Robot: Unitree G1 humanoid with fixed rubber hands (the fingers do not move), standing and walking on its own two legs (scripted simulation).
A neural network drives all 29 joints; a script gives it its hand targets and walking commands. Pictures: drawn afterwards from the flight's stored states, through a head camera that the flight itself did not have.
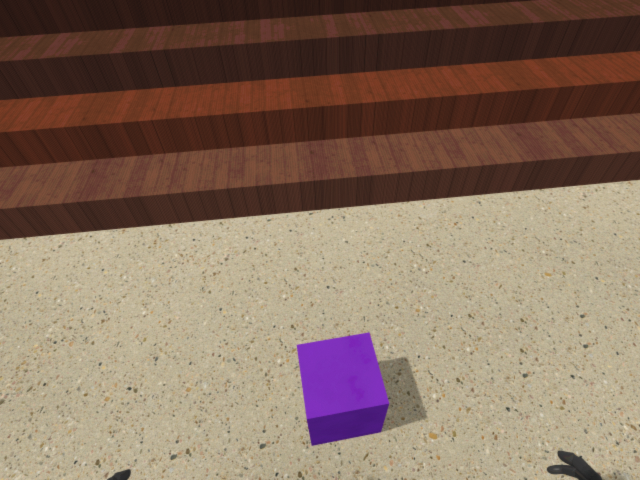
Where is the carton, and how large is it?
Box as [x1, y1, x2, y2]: [297, 332, 388, 445]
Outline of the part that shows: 369,332 297,345 306,417 312,445 380,431 387,409 388,401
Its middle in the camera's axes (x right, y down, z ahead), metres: +0.05 +0.45 +1.12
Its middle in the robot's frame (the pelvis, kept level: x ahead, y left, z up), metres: +0.47 -0.02 -0.66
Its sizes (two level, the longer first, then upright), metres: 0.210 0.200 0.250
